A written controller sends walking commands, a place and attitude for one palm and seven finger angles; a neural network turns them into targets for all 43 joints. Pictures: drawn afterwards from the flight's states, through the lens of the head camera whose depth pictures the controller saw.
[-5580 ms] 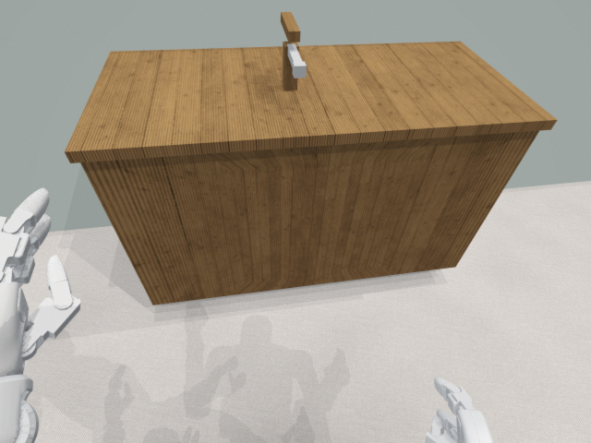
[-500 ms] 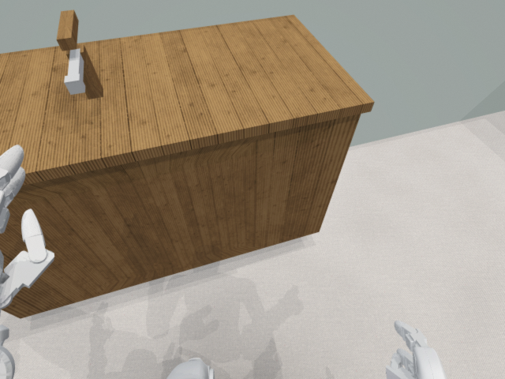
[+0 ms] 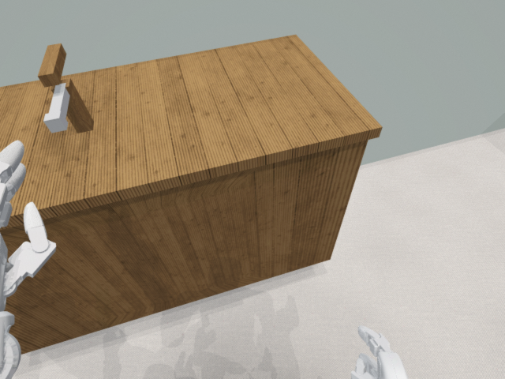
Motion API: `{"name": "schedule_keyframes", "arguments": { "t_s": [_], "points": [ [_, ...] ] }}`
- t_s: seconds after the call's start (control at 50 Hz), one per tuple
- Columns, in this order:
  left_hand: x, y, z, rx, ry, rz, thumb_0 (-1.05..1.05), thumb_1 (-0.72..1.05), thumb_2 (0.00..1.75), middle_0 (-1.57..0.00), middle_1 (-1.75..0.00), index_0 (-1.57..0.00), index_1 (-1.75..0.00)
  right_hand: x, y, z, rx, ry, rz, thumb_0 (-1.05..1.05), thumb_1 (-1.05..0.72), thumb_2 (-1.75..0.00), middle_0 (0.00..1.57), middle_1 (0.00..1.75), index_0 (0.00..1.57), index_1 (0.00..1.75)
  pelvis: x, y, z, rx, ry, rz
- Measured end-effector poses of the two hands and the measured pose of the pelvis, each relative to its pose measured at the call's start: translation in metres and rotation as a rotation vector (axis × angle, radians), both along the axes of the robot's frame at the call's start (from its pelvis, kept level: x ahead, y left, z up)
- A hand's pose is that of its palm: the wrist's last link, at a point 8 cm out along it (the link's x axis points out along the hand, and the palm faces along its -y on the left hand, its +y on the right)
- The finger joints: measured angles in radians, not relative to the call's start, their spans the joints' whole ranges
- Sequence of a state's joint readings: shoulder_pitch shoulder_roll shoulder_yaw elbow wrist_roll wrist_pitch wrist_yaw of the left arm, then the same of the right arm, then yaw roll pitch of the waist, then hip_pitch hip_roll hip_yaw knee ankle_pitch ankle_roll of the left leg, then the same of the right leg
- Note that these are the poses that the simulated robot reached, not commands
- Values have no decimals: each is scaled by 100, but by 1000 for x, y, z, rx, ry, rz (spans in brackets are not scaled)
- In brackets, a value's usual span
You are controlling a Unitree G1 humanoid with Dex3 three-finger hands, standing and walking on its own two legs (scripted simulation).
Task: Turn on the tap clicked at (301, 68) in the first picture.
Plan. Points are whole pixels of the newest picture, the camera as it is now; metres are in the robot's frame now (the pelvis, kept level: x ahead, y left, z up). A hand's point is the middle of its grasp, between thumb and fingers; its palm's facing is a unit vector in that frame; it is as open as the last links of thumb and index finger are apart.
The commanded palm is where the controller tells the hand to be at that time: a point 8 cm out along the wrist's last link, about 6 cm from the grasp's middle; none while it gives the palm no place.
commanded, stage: take the last steps up to it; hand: left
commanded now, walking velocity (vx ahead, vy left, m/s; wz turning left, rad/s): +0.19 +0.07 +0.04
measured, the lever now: (56, 122) +0.51 +0.42 +0.13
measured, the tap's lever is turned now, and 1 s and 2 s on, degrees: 0 0 0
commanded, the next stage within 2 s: come to a stop and stand still in 0.26 s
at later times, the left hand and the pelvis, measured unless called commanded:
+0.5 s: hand (61, 195) +0.28 +0.25 +0.20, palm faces +0.43 -0.83 -0.37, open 7.4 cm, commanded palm +0.22 +0.29 +0.19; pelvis +0.06 +0.01 +0.01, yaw +1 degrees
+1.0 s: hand (67, 236) +0.23 +0.23 +0.19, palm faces +0.42 -0.81 -0.40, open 7.4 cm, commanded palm +0.18 +0.27 +0.19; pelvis +0.03 -0.01 +0.01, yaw +1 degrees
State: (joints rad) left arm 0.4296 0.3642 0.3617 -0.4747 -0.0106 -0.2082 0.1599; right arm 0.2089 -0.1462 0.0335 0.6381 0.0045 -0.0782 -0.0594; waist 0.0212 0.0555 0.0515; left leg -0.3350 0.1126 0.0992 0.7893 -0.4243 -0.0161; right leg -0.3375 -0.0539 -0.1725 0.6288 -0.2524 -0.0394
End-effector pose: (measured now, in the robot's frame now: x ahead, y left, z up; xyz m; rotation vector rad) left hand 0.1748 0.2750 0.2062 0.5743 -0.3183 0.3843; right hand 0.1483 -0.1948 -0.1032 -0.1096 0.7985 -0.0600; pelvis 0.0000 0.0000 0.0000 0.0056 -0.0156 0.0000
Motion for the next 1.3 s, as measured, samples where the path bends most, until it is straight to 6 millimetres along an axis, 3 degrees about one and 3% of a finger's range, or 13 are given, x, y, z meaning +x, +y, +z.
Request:
{"name": "schedule_keyframes", "arguments": {
  "t_s": [0.06, 0.16, 0.26, 0.34, 0.44, 0.54, 0.62, 0.72, 0.82, 0.96, 1.1, 1.22, 1.3],
  "points": [
    [14, -5, -7, -58, 22, 10, 1, 89, 89, -21, -30, -22, -30, 7, -25, 0, -46, 45, -11, 1, -90, -89, 21, 30, 21, 30, 8, -4, 4, 13, -3, 1],
    [31, -14, -5, -62, 47, -30, 1, 89, 89, -21, -30, -22, -30, 18, -61, 22, -135, 47, -63, 1, -90, -89, 20, 30, 21, 30, 23, -7, 15, 27, 8, 11],
    [39, -7, 2, -34, 20, -65, 1, 89, 89, -21, -30, -22, -30, 35, -73, 42, -210, 7, -87, 1, -90, -89, 20, 30, 20, 30, 39, -1, 15, 20, 9, 9],
    [48, 10, 0, -37, -56, -65, 1, 89, 89, -21, -30, -22, -30, 51, -64, 45, -241, -32, -101, 1, -90, -89, 20, 30, 20, 30, 53, 11, 5, 5, -7, 5],
    [64, 25, -1, -72, -83, -33, 1, 89, 89, -21, -30, -22, -30, 69, -29, 45, -167, -64, -71, 1, -90, -89, 20, 30, 20, 30, 60, 14, 8, -3, -10, 11],
    [63, 11, 3, -84, -46, -52, 1, 89, 90, -21, -30, -21, -30, 77, 5, 44, -60, -86, 4, 1, -90, -89, 20, 30, 20, 30, 63, 7, 14, -15, -9, 8],
    [56, -3, 1, -57, -2, -39, 1, 89, 90, -21, -30, -21, -30, 78, 11, 37, -3, -95, 43, 1, -90, -89, 21, 30, 21, 30, 62, -6, 11, -3, -14, 7],
    [50, -17, -5, -83, 39, 11, 1, 89, 89, -21, -30, -22, -30, 73, -10, 23, 0, -62, 53, 1, -90, -89, 21, 30, 21, 30, 56, -19, 10, -7, -19, 7],
    [46, -24, -9, -116, 51, 11, 1, 89, 89, -21, -30, -22, -30, 59, -45, 27, -78, -23, 6, 1, -90, -89, 21, 30, 21, 30, 48, -22, 13, 18, -9, 11],
    [24, -13, -7, -83, 8, -21, 1, 89, 89, -21, -30, -22, -30, 37, -74, 40, -199, -25, -55, 1, -90, -89, 20, 30, 20, 30, 32, -14, 9, 1, -14, 34],
    [2, 1, -6, -73, -20, 19, 1, 89, 89, -21, -30, -22, -30, 20, -56, 43, -172, -56, -33, 1, -90, -89, 20, 30, 20, 30, 18, -12, 11, 6, -21, 26],
    [-10, -10, -12, -113, -17, 30, 1, 89, 90, -21, -30, -21, -30, 13, -33, 31, -85, -66, 24, 1, -90, -89, 20, 30, 20, 30, 4, -19, 9, -1, -32, 20],
    [-14, -18, -16, -136, 4, 12, 1, 89, 90, -21, -30, -21, -30, 4, -28, 28, -71, -53, 37, 1, -90, -89, 20, 30, 21, 30, -4, -20, 9, -1, -27, 17]
  ]
}}
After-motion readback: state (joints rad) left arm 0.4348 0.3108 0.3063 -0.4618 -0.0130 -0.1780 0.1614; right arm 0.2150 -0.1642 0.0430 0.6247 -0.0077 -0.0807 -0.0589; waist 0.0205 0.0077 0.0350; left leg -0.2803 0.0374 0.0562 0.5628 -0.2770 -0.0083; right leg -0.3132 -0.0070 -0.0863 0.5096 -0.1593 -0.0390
